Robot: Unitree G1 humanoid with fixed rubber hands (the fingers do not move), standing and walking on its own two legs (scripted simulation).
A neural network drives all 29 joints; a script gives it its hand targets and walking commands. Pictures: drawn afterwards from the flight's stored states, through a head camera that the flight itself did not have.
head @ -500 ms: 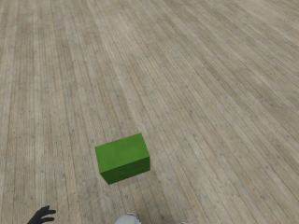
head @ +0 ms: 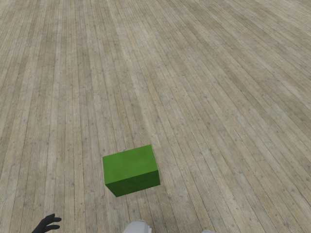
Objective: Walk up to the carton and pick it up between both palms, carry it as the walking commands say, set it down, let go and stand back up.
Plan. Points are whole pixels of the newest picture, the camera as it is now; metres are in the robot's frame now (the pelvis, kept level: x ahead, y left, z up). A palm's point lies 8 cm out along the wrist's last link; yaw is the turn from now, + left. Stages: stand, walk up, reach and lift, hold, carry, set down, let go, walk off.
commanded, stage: walk up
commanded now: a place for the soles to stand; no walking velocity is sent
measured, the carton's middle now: (133, 171) +0.50 +0.23 -0.61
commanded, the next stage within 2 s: none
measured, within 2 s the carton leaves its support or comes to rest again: neither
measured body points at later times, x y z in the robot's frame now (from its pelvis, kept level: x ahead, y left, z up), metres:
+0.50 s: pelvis -0.02 +0.03 -0.01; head +0.01 +0.04 +0.44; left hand +0.07 +0.38 -0.08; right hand +0.11 -0.30 -0.10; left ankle +0.02 +0.17 -0.70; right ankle +0.02 -0.12 -0.70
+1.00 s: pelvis +0.00 +0.02 -0.01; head +0.03 +0.03 +0.44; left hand +0.07 +0.36 -0.09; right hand +0.13 -0.32 -0.09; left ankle +0.01 +0.17 -0.70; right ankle +0.02 -0.11 -0.70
